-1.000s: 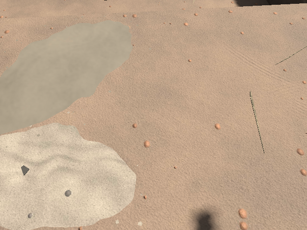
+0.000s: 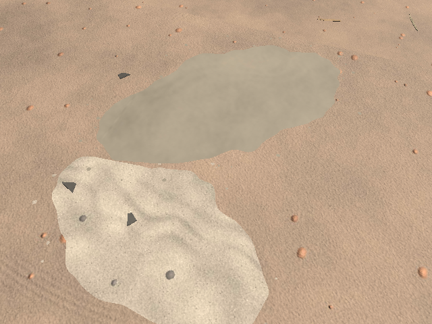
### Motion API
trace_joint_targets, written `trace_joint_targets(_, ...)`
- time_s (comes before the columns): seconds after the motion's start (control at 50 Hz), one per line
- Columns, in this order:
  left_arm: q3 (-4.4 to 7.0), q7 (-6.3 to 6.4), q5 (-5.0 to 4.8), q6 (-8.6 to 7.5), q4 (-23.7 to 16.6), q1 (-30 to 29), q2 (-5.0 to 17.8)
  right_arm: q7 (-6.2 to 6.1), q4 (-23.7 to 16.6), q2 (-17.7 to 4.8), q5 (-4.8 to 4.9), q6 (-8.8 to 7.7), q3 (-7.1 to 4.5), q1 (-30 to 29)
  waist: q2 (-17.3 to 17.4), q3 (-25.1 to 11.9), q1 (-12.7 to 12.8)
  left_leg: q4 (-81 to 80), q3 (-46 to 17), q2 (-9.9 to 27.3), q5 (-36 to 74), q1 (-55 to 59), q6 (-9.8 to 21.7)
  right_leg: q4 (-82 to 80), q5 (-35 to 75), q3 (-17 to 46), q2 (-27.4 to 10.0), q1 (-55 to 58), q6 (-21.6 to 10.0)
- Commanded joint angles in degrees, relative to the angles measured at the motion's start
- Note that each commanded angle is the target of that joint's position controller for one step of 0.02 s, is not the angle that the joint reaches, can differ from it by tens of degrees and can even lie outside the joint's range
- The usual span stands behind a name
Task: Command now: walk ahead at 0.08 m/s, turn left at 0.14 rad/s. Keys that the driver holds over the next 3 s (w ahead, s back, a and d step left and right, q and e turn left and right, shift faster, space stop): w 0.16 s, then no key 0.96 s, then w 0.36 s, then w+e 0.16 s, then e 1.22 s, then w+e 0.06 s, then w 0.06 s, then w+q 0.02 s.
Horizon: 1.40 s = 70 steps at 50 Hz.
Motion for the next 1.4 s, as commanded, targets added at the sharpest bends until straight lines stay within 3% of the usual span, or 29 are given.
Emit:
trace_joint_targets(0.02, 1.06, 0.08, -0.05, -1.19, -3.88, -3.22, 5.77, 0.10, -2.26, -8.01, -0.33, -2.02, -2.08, 1.12, 13.05, -6.79, -3.10, -10.86, -15.19, 13.16, -0.56, 8.79, 9.76, 3.94, -2.56, -1.33, 1.93, -6.79, 1.25)
trace_joint_targets(0.06, 2.17, 0.12, -0.80, -1.01, -4.43, -5.65, 8.61, -0.27, -0.50, -12.57, 0.40, -2.58, -3.35, 5.81, 15.14, -0.22, -6.53, -16.70, -22.55, 16.61, -17.08, 7.81, 11.80, 15.36, -7.29, 0.65, 1.40, -16.20, 0.65)
trace_joint_targets(0.1, 2.60, -0.53, -2.13, -1.87, -3.97, -3.78, 8.11, -0.67, 0.12, -10.77, 0.93, -3.51, -2.83, 6.56, 13.02, 2.34, -5.07, -18.65, -23.94, 17.49, -19.75, 8.59, 12.41, 20.07, -6.59, 2.28, -0.11, -21.51, -1.37)
trace_joint_targets(0.2, 1.16, -2.11, -1.16, -4.22, -2.92, -4.80, 3.79, -0.34, -0.01, -9.58, 0.92, -4.55, -2.74, 3.61, 9.02, 0.89, -4.31, -17.31, -13.52, 12.77, -1.54, 6.11, 10.90, 7.21, 1.46, -0.36, 0.93, -12.24, -2.74)
trace_joint_targets(0.26, 1.09, -2.44, -0.94, -4.08, -2.23, -1.62, 4.44, 0.11, 1.05, -10.43, 1.45, -3.89, -2.95, 3.52, 8.49, -2.21, -2.09, -12.09, -10.79, 12.39, 10.59, 2.16, 10.10, -0.74, 10.74, -1.92, 3.20, -0.53, -2.26)
trace_joint_targets(0.3, 1.53, -2.01, -0.42, -3.56, -0.68, 3.15, 5.59, 0.09, 1.71, -7.47, 1.04, -3.73, -1.86, 3.46, 6.64, -3.99, 0.48, -7.45, -9.46, 9.83, 7.07, -1.91, 6.33, -6.87, 16.94, -0.56, 3.31, 9.46, -2.92)
trace_joint_targets(0.32, 1.95, -1.40, -0.05, -3.43, -1.10, 4.63, 8.68, 0.05, 2.08, -4.17, -0.22, -3.89, -0.79, 4.81, 0.58, -5.15, 0.15, -0.06, -5.39, 5.45, 0.33, -4.79, 2.14, -9.67, 26.97, 7.70, -3.81, 14.09, -4.56)
trace_joint_targets(0.34, 2.50, -0.93, 0.02, -2.82, -1.82, 3.63, 13.43, -0.49, 1.08, -1.91, -1.29, -4.05, -0.06, 8.03, -11.76, -7.46, -2.59, 9.60, -0.49, -0.05, -12.98, -9.25, -2.34, -12.41, 29.37, 18.53, -12.87, 15.75, -11.08)
trace_joint_targets(0.36, 2.17, -0.97, 0.32, -2.56, -1.27, 5.10, 11.28, -1.29, 0.57, -5.76, -0.11, -3.59, -0.96, 5.79, -12.85, -7.26, 0.21, 17.12, -1.70, 0.74, -21.49, -12.74, -3.99, -16.96, 19.58, 27.10, -16.79, 14.10, -17.21)
trace_joint_targets(0.38, 1.73, -1.10, 0.31, -2.82, -1.33, 4.13, 10.23, -1.78, 0.74, -9.16, 0.95, -3.12, -2.08, 4.64, -9.03, -4.29, 0.45, 24.34, -2.92, 1.84, -22.12, -16.24, -4.42, -18.29, 14.35, 27.37, -16.17, 13.07, -17.67)
trace_joint_targets(0.4, 1.51, -1.17, 0.20, -3.08, -1.33, 2.37, 9.65, -2.06, 1.89, -9.48, 1.04, -2.64, -2.52, 5.35, -6.59, -3.62, -0.38, 28.11, -3.67, 2.84, -19.68, -17.78, -4.47, -18.19, 13.29, 25.08, -14.78, 12.49, -16.24)
trace_joint_targets(0.48, -0.25, -0.66, 0.62, -3.28, -1.37, -4.36, 5.01, -2.26, 4.87, -5.74, 0.65, -1.75, -2.16, 7.38, -4.62, -3.28, -3.43, 21.86, -3.49, 5.43, -7.95, -8.95, -5.52, -18.28, 25.17, 12.12, -8.50, 6.00, -12.94)
trace_joint_targets(0.52, -0.24, -0.47, 0.52, -2.91, -0.70, -5.05, 5.25, -2.14, 5.49, -4.61, 0.67, -1.86, -1.76, 6.40, -4.62, -4.04, -3.10, 14.92, -1.84, 4.98, -5.52, -4.34, -5.87, -17.08, 29.47, 8.23, -6.31, 5.37, -12.91)
trace_joint_targets(0.58, 0.12, -0.66, -0.01, -2.23, 0.95, -4.05, 6.56, -2.14, 5.69, -5.28, 0.99, -1.81, -1.78, 4.42, -3.68, -4.80, -1.96, 7.62, -0.80, 4.47, -2.33, -1.65, -5.78, -15.26, 31.69, 9.11, -7.14, 7.00, -13.99)
trace_joint_targets(0.62, -0.17, -0.85, -0.65, -1.85, 1.61, -5.34, 5.84, -2.09, 6.51, -5.08, 0.87, -1.88, -1.68, 4.96, -2.96, -4.28, -3.27, -0.88, -0.09, 4.18, 4.85, 2.35, -4.83, -14.12, 27.65, 9.09, -6.44, 5.62, -12.90)
trace_joint_targets(0.66, -0.86, -1.17, -0.21, -2.12, 2.98, -3.03, 3.89, -2.23, 6.44, -7.55, -0.28, -2.06, -1.89, 4.28, 0.22, -4.08, -2.93, -5.67, -3.83, 7.25, 18.87, 8.72, -3.15, -13.87, 17.47, 8.43, -3.74, 2.43, -8.63)
trace_joint_targets(0.68, -0.78, -1.61, 0.59, -2.38, 3.28, -0.88, 4.08, -2.37, 6.38, -10.67, 0.09, -2.02, -2.50, 3.46, 4.50, -3.83, -0.41, -2.87, -4.34, 8.48, 22.48, 9.81, -1.80, -13.94, 12.52, 6.53, -0.39, 0.94, -6.82)
trace_joint_targets(0.7, -0.66, -1.70, 0.40, -2.31, 3.75, -0.74, 4.36, -2.03, 7.30, -10.51, 0.61, -2.03, -2.77, 2.61, 6.82, -3.54, -0.34, -1.26, -3.14, 6.92, 17.53, 7.40, -0.85, -13.94, 12.29, 4.47, 1.68, 2.39, -5.68)
trace_joint_targets(0.72, -0.69, -1.59, 0.08, -2.16, 4.01, -2.81, 4.79, -1.66, 7.51, -8.19, 0.36, -2.24, -2.39, 2.41, 5.52, -3.10, -2.00, -2.14, -2.99, 6.23, 16.03, 6.11, -1.27, -12.51, 13.46, 3.64, 2.01, 3.79, -5.23)
trace_joint_targets(0.76, -0.74, -1.15, -0.30, -1.54, 4.44, -3.75, 4.32, -1.54, 8.59, -6.97, -0.03, -2.77, -1.99, 2.11, 5.91, -3.36, -1.96, -2.91, -3.00, 6.04, 19.17, 5.79, -2.01, -10.83, 19.49, 3.21, 1.90, 5.20, -5.38)
trace_joint_targets(1.04, -0.39, 0.03, -0.45, 0.19, 9.84, -2.93, 5.02, -2.06, 15.79, -6.95, 0.45, -3.17, -1.49, 1.21, 2.15, -2.88, -1.83, -3.61, -1.35, 4.81, 17.35, 5.58, -1.76, -10.32, 22.28, 2.82, 1.79, 7.48, -4.84)
trace_joint_targets(1.12, -0.45, 0.30, -0.43, 0.20, 10.95, -2.53, 5.05, -2.15, 17.80, -6.64, 0.44, -3.12, -1.29, 0.98, 2.04, -2.26, -1.85, -4.15, -1.00, 4.49, 15.53, 5.29, -1.88, -10.83, 20.47, 2.95, 1.73, 7.03, -4.77)
trace_joint_targets(1.16, -0.09, 0.60, -0.93, 0.42, 11.87, -1.07, 5.81, -2.23, 19.19, -5.92, 0.83, -2.92, -1.24, 1.91, 0.51, -2.63, -1.65, -1.49, 2.15, 1.68, 0.55, 3.68, -1.57, -12.16, 3.07, 3.54, 2.15, 6.75, -6.23)
trace_joint_targets(1.18, 0.39, 0.74, -1.30, 0.52, 11.90, -0.48, 7.10, -2.21, 19.11, -5.47, 1.03, -3.00, -1.18, 1.20, -1.57, -0.51, -1.07, 1.58, 3.73, 0.24, -7.74, -0.35, -1.23, -14.46, -10.18, 6.74, 0.38, 5.51, -8.02)
trace_joint_targets(1.22, 1.47, 0.96, -1.72, -0.11, 12.17, 2.62, 10.36, -1.90, 17.13, -4.79, 1.42, -4.15, -0.96, -2.70, -7.25, 5.09, 0.65, 11.29, 4.98, 0.27, -11.53, -10.80, -0.52, -23.03, -27.05, 21.10, -9.86, 4.55, -13.86)
trace_joint_targets(1.24, 1.92, 1.13, -1.65, -0.91, 12.40, 3.85, 11.20, -1.51, 16.14, -4.59, 1.86, -5.03, -0.87, -4.75, -8.25, 7.64, 1.35, 16.69, 2.44, 2.54, -11.79, -14.41, 0.27, -25.98, -27.25, 27.35, -14.20, 3.52, -16.59)
trace_joint_targets(1.28, 2.00, 1.12, -1.21, -2.73, 12.09, 4.62, 10.06, -0.58, 15.62, -5.54, 2.56, -6.52, -1.34, -5.58, -6.21, 8.27, 1.21, 24.38, -1.20, 6.18, -15.78, -23.23, 1.43, -26.84, -19.81, 30.33, -17.41, 9.16, -18.37)
trace_joint_targets(1.34, 2.14, 0.96, -2.51, -3.43, 10.58, 2.33, 9.16, 0.74, 16.41, -5.10, 2.53, -8.17, -1.43, -4.89, -3.58, 4.77, -0.24, 14.28, 0.65, 7.35, -11.11, -18.40, 1.86, -25.03, -7.65, 19.65, -12.70, 11.47, -14.39)
trace_joint_targets(1.4, 2.38, 0.47, -2.78, -2.59, 10.00, 0.68, 9.71, 1.33, 20.89, -3.80, 2.26, -8.25, -1.76, 3.65, -2.96, 0.79, -4.79, 2.46, 7.98, 1.34, 3.88, 4.78, 0.03, -19.11, -1.88, 9.16, -6.54, -0.83, -12.06)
